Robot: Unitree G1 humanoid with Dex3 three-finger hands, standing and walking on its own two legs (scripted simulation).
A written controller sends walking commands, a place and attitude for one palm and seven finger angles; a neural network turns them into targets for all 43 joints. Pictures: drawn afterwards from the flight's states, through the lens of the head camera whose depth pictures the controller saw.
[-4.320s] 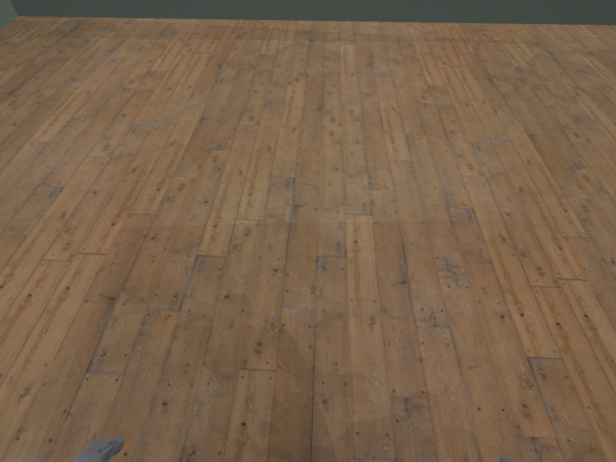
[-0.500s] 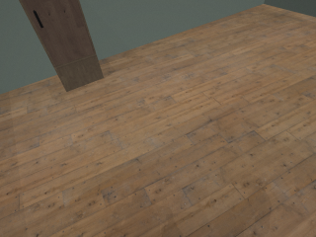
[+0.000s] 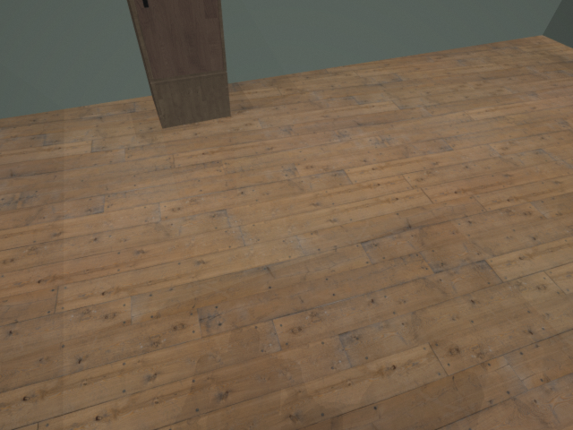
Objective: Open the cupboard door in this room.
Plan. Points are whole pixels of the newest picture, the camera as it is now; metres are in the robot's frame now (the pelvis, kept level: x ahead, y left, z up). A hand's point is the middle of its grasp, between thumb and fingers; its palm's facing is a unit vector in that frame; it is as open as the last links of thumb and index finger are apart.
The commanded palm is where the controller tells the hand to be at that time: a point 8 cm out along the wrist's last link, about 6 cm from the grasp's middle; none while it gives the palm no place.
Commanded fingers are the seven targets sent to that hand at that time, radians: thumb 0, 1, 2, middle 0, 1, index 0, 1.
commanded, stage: stand and wait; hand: left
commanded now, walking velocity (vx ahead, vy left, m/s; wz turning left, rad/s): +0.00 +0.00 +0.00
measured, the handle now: out of the picture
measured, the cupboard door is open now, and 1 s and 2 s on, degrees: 0 0 0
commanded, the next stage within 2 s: turn or walk to find it in 0.10 s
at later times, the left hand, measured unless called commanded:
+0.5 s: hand out of the picture -0.05 +0.16 -0.18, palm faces +0.19 -0.96 -0.19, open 7.4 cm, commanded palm none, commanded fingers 0.00 0.90 0.90 -0.20 -0.30 -0.20 -0.30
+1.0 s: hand out of the picture -0.07 +0.16 -0.15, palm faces +0.33 -0.90 -0.29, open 7.4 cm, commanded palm none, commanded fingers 0.00 0.90 0.90 -0.20 -0.30 -0.20 -0.30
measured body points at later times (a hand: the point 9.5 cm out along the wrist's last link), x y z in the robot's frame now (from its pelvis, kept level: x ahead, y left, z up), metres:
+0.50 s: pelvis -0.05 -0.02 +0.00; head -0.03 -0.01 +0.44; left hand -0.06 +0.21 -0.16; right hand +0.03 -0.26 -0.15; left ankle -0.08 +0.10 -0.73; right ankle -0.02 -0.14 -0.74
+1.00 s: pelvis -0.09 -0.05 +0.00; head -0.07 -0.08 +0.45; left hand -0.09 +0.21 -0.13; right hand +0.02 -0.28 -0.17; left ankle -0.13 +0.08 -0.67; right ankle -0.07 -0.15 -0.74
